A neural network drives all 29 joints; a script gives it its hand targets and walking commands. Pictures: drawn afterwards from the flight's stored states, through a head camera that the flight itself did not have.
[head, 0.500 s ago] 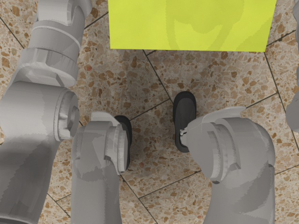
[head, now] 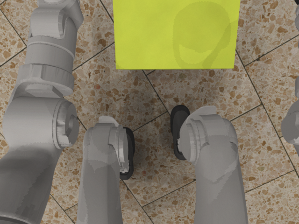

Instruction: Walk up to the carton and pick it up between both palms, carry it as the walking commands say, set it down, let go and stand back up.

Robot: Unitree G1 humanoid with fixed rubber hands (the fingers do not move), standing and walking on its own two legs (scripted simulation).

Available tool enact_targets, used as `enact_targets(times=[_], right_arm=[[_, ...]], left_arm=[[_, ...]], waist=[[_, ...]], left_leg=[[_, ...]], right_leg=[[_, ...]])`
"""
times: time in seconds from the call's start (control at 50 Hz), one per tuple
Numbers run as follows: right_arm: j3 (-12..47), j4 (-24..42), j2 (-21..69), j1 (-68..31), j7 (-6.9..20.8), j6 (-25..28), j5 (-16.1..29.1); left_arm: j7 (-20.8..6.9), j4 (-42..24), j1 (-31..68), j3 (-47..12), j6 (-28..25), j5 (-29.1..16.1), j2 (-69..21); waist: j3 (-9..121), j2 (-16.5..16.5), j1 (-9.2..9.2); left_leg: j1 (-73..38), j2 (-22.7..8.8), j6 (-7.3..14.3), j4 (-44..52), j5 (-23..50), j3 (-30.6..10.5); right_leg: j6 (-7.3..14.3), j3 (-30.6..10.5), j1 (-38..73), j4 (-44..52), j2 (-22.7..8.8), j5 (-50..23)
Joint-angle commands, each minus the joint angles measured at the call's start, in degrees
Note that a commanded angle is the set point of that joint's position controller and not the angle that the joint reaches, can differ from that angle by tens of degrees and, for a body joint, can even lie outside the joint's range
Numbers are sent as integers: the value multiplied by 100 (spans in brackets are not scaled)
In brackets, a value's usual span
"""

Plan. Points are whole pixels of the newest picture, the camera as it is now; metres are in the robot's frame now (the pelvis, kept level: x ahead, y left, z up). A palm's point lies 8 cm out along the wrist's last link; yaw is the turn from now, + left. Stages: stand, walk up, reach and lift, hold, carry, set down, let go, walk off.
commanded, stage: set down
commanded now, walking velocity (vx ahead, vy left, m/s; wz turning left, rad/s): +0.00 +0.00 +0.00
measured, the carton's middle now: (170, 20) +0.53 -0.11 -0.29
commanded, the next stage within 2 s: let go in 1.02 s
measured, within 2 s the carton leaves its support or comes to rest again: neither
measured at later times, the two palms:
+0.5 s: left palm out of the picture +0.59 +0.10 +0.02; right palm out of the picture +0.52 -0.34 +0.03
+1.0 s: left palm out of the picture +0.59 +0.09 +0.15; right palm out of the picture +0.52 -0.35 +0.15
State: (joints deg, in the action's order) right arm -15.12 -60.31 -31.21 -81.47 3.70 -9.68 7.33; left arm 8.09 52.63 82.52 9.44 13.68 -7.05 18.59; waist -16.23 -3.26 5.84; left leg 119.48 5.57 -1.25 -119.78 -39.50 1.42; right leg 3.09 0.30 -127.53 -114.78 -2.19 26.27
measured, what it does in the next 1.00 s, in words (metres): rises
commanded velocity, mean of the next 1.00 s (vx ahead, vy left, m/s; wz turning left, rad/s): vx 0.00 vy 0.00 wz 0.00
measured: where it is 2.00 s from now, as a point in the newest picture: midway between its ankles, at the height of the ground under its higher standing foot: (153, 151)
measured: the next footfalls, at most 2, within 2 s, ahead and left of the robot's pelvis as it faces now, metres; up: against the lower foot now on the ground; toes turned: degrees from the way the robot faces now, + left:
none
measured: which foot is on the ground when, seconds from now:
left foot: down 0.00-1.00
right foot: down 0.00-1.00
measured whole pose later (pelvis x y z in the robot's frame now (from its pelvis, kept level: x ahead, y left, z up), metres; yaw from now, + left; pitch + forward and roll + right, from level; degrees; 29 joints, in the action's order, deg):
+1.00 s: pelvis +0.04 -0.01 +0.25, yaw -1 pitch +45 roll +4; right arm -22.2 -56.2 -26.2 -67.7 9.5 -9.2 -0.4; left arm 2.5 47.8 66.5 17.0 13.6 1.6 13.1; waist 0.7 -2.3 4.0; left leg 82.5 4.0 -1.6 -58.3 -20.7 -1.7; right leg 2.1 -1.4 -88.7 -56.1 0.9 12.1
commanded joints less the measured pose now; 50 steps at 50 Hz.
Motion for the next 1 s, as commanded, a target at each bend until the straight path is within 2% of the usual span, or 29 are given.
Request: enact_targets(times=[0.0, 0.46, 0.82, 0.92, 0.98], right_arm=[[-190, 795, -938, -1253, 54, 25, -68], [-548, 1289, -1052, -651, 404, -256, -187], [-760, 1227, -655, 69, 582, -10, -500], [-753, 974, -308, 105, 594, 143, -730], [-798, 865, -251, 301, 567, 192, -888]], left_arm=[[-35, -649, 1256, 230, -67, 119, 647], [-239, -1452, 655, 371, 303, 318, 487], [-481, -1432, -254, 576, 74, 566, 179], [-559, -1040, -376, 766, -101, 832, 48], [-551, -941, -599, 928, -166, 1027, 23]], waist=[[7085, 496, 235], [8024, 327, 193], [7680, 416, 94], [6882, 513, -14], [6923, 525, -46]], left_leg=[[-936, 81, 7, 1538, 1125, 156], [-2684, 130, -181, 3966, 1807, 139], [-4114, -13, -191, 6247, 2453, 12], [-4039, -77, -168, 6712, 2330, -65], [-4117, -90, -178, 6860, 2484, -87]], right_leg=[[-201, -323, 6034, 876, 179, -2373], [-231, -198, 7391, 3244, 298, -2990], [-269, -326, 9056, 5347, 226, -3823], [-312, -326, 9104, 5814, 166, -3641], [-307, -365, 9438, 5939, 159, -3883]])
